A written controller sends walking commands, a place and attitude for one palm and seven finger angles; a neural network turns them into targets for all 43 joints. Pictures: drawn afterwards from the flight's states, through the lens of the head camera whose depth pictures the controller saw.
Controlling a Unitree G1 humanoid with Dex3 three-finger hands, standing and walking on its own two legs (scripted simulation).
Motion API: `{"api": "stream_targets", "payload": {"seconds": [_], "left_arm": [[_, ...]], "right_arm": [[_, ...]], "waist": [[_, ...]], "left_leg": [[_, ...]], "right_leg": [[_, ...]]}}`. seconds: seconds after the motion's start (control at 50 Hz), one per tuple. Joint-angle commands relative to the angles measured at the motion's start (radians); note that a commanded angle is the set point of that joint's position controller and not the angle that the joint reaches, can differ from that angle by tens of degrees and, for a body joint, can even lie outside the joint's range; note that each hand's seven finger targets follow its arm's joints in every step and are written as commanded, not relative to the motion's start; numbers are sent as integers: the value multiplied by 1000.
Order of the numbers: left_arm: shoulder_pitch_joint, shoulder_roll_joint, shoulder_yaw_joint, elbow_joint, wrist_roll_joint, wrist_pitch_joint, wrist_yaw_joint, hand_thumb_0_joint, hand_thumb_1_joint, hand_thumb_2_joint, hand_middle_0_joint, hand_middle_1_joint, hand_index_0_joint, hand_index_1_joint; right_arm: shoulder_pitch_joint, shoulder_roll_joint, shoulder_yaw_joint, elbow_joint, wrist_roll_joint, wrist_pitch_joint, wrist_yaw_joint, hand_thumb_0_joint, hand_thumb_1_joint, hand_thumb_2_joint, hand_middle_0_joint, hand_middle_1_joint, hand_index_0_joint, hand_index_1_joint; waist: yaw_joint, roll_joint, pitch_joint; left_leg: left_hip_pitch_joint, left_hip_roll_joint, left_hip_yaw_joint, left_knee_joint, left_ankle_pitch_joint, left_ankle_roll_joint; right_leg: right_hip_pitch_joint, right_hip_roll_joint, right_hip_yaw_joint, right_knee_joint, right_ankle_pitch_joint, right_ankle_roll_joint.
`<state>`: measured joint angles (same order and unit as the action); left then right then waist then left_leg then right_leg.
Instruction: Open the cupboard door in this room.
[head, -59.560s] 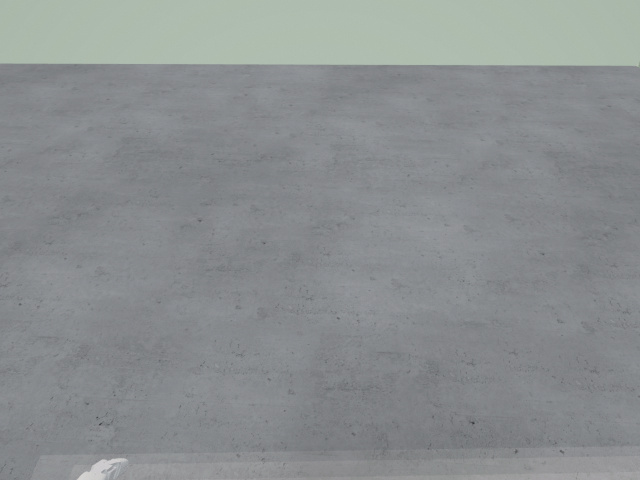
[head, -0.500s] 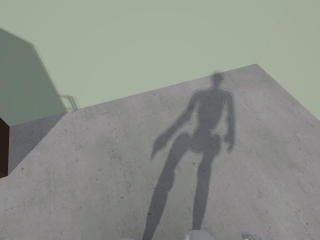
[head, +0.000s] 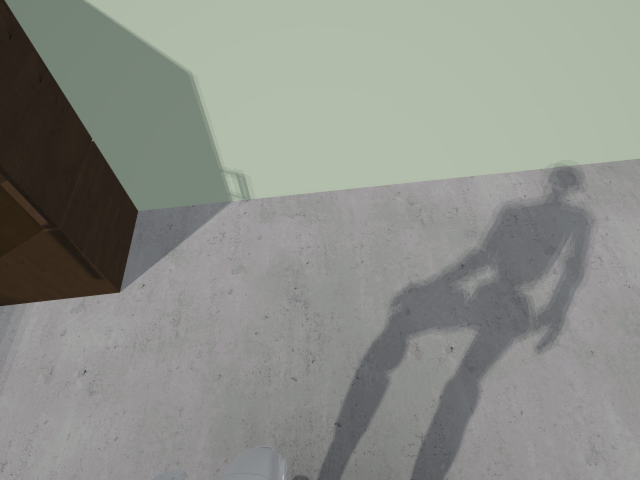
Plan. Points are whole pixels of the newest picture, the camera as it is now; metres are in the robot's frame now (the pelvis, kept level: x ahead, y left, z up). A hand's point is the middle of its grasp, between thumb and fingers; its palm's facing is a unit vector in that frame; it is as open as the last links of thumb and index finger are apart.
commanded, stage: turn to face it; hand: left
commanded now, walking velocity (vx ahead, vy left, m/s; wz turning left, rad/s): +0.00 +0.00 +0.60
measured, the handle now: out of the picture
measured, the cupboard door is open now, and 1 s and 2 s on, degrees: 43 43 43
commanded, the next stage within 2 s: take the last steps up to it in 1.44 s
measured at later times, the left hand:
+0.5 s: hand out of the picture +0.05 +0.26 -0.16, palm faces +0.30 -0.91 -0.27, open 7.4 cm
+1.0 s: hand out of the picture -0.08 +0.20 -0.18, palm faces +0.62 -0.75 -0.25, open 7.3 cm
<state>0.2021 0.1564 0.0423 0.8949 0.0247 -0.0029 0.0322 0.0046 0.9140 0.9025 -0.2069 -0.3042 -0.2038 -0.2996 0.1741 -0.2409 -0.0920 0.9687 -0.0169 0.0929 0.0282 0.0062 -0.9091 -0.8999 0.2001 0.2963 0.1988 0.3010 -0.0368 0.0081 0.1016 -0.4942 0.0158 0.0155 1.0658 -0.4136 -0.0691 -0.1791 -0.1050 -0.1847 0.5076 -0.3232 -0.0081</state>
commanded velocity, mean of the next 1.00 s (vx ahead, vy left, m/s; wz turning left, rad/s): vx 0.00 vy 0.00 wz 0.57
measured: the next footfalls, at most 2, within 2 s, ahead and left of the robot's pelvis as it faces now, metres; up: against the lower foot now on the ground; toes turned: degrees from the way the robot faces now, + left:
left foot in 0.16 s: +0.04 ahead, +0.14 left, +0.00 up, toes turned +12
right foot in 0.58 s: +0.09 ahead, -0.09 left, +0.00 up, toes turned +18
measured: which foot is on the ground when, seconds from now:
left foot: up 0.00-0.14, down 0.16-0.58, up 0.60-0.98, down 1.00-1.00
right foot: down 0.00-0.16, up 0.18-0.56, down 0.58-1.00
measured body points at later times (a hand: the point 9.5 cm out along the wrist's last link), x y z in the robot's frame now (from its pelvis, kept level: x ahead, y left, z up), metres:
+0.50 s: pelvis +0.01 +0.02 +0.00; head +0.06 +0.04 +0.44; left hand +0.03 +0.30 -0.14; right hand +0.16 -0.19 -0.15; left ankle +0.00 +0.14 -0.74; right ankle +0.04 -0.12 -0.70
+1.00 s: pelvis +0.02 +0.02 -0.01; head +0.05 +0.05 +0.43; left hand -0.11 +0.24 -0.16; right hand +0.26 -0.13 -0.15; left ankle -0.04 +0.10 -0.74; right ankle +0.05 -0.11 -0.74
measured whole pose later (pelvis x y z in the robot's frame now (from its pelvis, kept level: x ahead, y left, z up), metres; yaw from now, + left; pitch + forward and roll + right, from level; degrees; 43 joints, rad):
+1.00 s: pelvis +0.02 +0.02 -0.01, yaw +37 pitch +0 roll +1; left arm 0.27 0.22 0.07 0.92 0.03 0.00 0.02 0.00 0.91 0.90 -0.21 -0.30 -0.20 -0.30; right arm 0.10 -0.24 -0.07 0.94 -0.01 0.07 0.03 0.01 -0.91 -0.90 0.20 0.30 0.20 0.30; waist 0.01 -0.04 0.11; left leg -0.30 0.02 0.10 0.62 -0.32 -0.02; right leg -0.21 -0.18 -0.29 0.64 -0.41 0.04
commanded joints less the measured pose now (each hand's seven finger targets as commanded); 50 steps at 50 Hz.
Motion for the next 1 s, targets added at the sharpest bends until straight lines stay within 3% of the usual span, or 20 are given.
{"api": "stream_targets", "payload": {"seconds": [0.0,0.08,0.1,0.12,0.14,0.16,0.22,0.28,0.42,0.52,0.54,0.56,0.58,0.6,0.64,0.68,0.86,0.94,0.96,0.98], "left_arm": [[90,230,61,-41,4,-12,3,0,900,900,-200,-300,-200,-300],[92,263,73,-31,5,-7,-4,0,900,900,-200,-300,-200,-300],[79,265,77,-34,-1,-6,-8,0,900,900,-200,-300,-200,-300],[69,248,72,-41,-8,-3,-13,0,900,900,-200,-300,-200,-300],[48,182,59,-85,-17,3,-23,0,900,900,-200,-300,-200,-300],[-25,161,43,-129,-7,13,-15,0,900,900,-200,-300,-200,-300],[-78,172,50,-93,-5,28,-14,0,900,900,-200,-300,-200,-300],[-9,162,54,-52,-1,33,-25,0,900,900,-200,-300,-200,-300],[-50,148,46,-89,-5,28,-20,0,900,900,-200,-300,-200,-300],[49,156,51,-77,-12,7,-11,0,900,900,-200,-300,-200,-300],[92,190,61,-71,-9,-3,-4,0,900,900,-200,-300,-200,-300],[116,281,79,-68,8,-12,4,0,900,900,-200,-300,-200,-300],[93,304,69,-80,5,-6,2,0,900,900,-200,-300,-200,-300],[53,256,62,-81,-2,-12,6,0,900,900,-200,-300,-200,-300],[-44,189,43,-98,-7,-10,6,0,900,900,-200,-300,-200,-300],[-24,171,37,-95,-7,-20,6,0,900,900,-200,-300,-200,-300],[114,237,65,-32,6,-10,1,0,900,900,-200,-300,-200,-300],[92,254,71,-22,0,-6,-8,0,900,900,-200,-300,-200,-300],[70,242,71,-33,-9,-4,-13,0,900,900,-200,-300,-200,-300],[66,168,57,-71,-17,2,-22,0,900,900,-200,-300,-200,-300]], "right_arm": [[-124,-28,8,-109,5,-37,5,0,-900,-900,200,300,200,300],[-91,-42,11,-115,7,-54,3,0,-900,-900,200,300,200,300],[-45,-63,5,-107,3,-59,1,0,-900,-900,200,300,200,300],[19,-109,-8,-93,-1,-65,2,0,-900,-900,200,300,200,300],[104,-238,-41,-85,-11,-73,-6,0,-900,-900,200,300,200,300],[172,-287,-49,-64,-4,-64,-16,0,-900,-900,200,300,200,300],[33,-206,-26,-105,-9,-72,-40,0,-900,-900,200,300,200,300],[-21,-176,-10,-120,-8,-82,-41,0,-900,-900,200,300,200,300],[3,-179,-21,-116,-13,-72,-34,0,-900,-900,200,300,200,300],[-46,-164,-29,-134,-5,-62,-32,0,-900,-900,200,300,200,300],[-45,-130,-26,-140,2,-63,-28,0,-900,-900,200,300,200,300],[-28,-67,-19,-154,12,-66,-23,0,-900,-900,200,300,200,300],[-42,-87,-24,-162,0,-63,-18,0,-900,-900,200,300,200,300],[-43,-99,-29,-135,-6,-49,-18,0,-900,-900,200,300,200,300],[-19,-80,-25,-100,-4,-35,-6,0,-900,-900,200,300,200,300],[-18,-61,-12,-87,-1,-35,0,0,-900,-900,200,300,200,300],[-136,-22,15,-109,7,-42,5,0,-900,-900,200,300,200,300],[-49,-48,11,-97,3,-57,-1,0,-900,-900,200,300,200,300],[29,-102,-2,-80,-2,-68,-2,0,-900,-900,200,300,200,300],[93,-230,-33,-72,-12,-77,-9,0,-900,-900,200,300,200,300]], "waist": [[77,-205,-97],[61,-228,-134],[29,-198,-152],[-11,-72,-198],[-60,243,-249],[-85,241,-255],[-28,201,-138],[23,118,-124],[10,130,-135],[62,133,-168],[86,22,-182],[94,-250,-189],[90,-259,-145],[67,-281,-120],[12,-183,-65],[15,-193,-93],[87,-218,-95],[32,-192,-136],[-19,-93,-197],[-50,249,-241]], "left_leg": [[-17,4,64,-189,-37,5],[134,-27,114,-428,25,33],[243,-34,118,-533,119,44],[422,19,54,-632,292,71],[597,311,-347,-650,693,221],[559,431,-423,-666,840,324],[333,293,-324,-728,468,262],[318,213,-237,-736,482,222],[296,190,-307,-717,411,233],[165,130,-347,-605,439,190],[53,69,-311,-519,311,141],[-129,-81,-123,-288,-19,56],[-126,-94,-76,-39,-206,40],[-119,-52,-117,107,-163,40],[-114,-7,-83,209,-8,20],[-111,1,-47,171,33,3],[22,-1,82,-247,-52,20],[256,-32,118,-520,112,51],[426,30,55,-636,294,81],[600,318,-341,-662,673,223]], "right_leg": [[155,-253,89,-88,647,-92],[134,-264,52,16,677,-66],[74,-253,16,89,629,-35],[-49,-223,-17,248,504,11],[-346,-67,-46,499,-115,91],[-417,-30,79,619,-381,83],[-418,-39,191,688,-184,83],[-380,-12,183,632,-78,91],[-283,48,164,378,-103,89],[5,94,144,12,47,68],[154,17,214,-139,94,49],[260,-259,491,-229,135,-47],[119,-402,539,-237,216,-141],[41,-356,525,-240,235,-139],[10,-239,296,-194,329,-102],[69,-206,186,-156,505,-80],[146,-270,76,-77,656,-94],[48,-252,13,61,585,-36],[-51,-226,-26,221,489,9],[-347,-67,-45,470,-134,86]]}}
